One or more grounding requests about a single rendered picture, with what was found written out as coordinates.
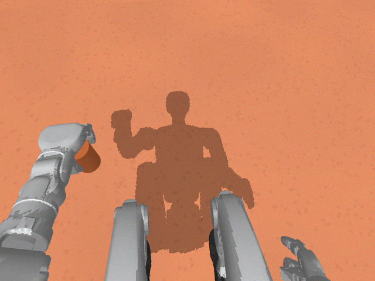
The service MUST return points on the left robot hand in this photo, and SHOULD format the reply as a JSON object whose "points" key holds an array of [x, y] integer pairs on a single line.
{"points": [[69, 137]]}

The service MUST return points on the right robot foot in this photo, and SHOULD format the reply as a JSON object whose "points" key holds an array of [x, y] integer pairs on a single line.
{"points": [[214, 256]]}

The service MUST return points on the left robot arm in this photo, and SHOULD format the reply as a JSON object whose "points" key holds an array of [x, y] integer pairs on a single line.
{"points": [[26, 234]]}

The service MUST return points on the can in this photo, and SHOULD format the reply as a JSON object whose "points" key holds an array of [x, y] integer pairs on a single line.
{"points": [[88, 158]]}

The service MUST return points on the right robot hand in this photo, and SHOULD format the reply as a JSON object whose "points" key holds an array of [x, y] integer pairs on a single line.
{"points": [[306, 266]]}

